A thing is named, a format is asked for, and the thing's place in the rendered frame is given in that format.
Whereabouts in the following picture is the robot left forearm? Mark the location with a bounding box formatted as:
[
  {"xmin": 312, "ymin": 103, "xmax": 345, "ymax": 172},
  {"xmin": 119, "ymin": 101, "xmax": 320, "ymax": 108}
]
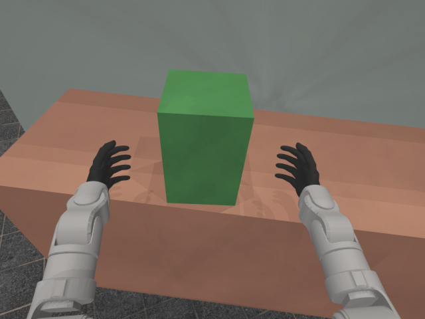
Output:
[{"xmin": 27, "ymin": 181, "xmax": 110, "ymax": 319}]

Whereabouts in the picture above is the robot right upper arm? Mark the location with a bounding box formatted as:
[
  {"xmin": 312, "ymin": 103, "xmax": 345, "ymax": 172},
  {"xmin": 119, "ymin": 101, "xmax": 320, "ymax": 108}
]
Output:
[{"xmin": 331, "ymin": 306, "xmax": 398, "ymax": 319}]

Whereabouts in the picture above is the right robot hand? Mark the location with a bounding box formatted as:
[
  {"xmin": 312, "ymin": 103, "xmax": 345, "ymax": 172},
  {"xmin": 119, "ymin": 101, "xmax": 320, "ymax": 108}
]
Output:
[{"xmin": 275, "ymin": 143, "xmax": 320, "ymax": 197}]

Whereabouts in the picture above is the robot right forearm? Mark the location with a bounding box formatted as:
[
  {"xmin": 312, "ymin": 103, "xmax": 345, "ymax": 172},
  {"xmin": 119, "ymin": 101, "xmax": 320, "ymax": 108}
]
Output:
[{"xmin": 298, "ymin": 185, "xmax": 401, "ymax": 319}]

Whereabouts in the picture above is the pedestal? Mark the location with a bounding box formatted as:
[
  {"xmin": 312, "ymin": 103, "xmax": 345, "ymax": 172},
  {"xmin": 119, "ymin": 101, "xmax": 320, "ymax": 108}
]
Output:
[{"xmin": 0, "ymin": 88, "xmax": 425, "ymax": 319}]

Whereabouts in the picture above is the carton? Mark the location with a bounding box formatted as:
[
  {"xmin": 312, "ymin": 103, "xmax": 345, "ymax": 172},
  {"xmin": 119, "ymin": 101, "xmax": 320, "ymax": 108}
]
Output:
[{"xmin": 157, "ymin": 69, "xmax": 254, "ymax": 206}]

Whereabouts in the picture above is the left robot hand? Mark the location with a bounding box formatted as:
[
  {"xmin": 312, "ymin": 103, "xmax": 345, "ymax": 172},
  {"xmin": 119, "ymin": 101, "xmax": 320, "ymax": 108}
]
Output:
[{"xmin": 86, "ymin": 140, "xmax": 131, "ymax": 190}]

